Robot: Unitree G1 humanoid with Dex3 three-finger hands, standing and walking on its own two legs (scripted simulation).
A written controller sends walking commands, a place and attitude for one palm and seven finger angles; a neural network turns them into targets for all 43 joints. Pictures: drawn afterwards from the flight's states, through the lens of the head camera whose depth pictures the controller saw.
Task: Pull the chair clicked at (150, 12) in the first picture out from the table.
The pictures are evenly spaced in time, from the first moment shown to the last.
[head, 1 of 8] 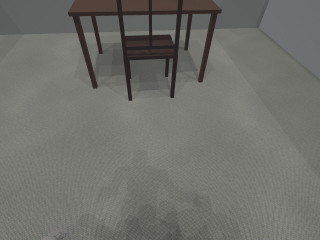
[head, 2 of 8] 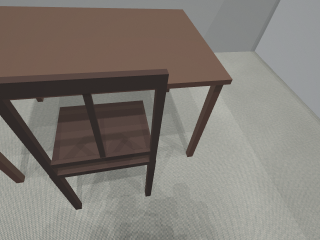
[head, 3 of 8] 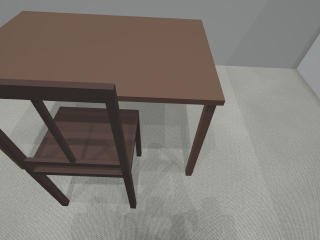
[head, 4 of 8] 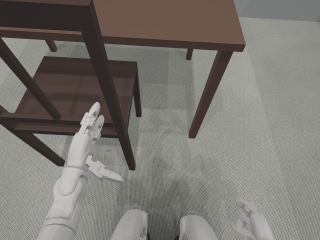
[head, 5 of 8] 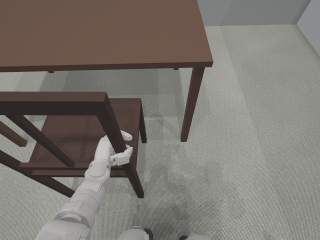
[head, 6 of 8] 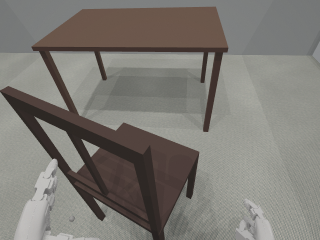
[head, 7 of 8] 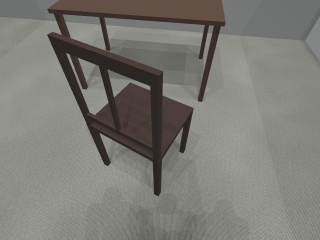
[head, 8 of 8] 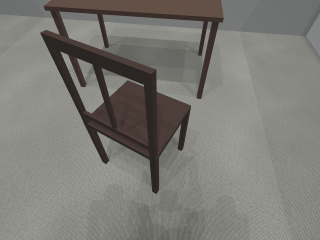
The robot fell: no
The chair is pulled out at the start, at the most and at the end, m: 0.00 0.62 0.61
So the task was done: yes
